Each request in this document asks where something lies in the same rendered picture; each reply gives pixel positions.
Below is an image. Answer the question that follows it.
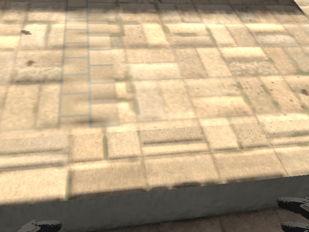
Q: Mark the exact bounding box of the left robot hand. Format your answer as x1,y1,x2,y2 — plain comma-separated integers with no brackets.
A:
17,219,62,232

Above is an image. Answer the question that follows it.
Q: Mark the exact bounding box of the right robot hand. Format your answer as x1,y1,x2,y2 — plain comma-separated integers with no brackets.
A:
270,196,309,232

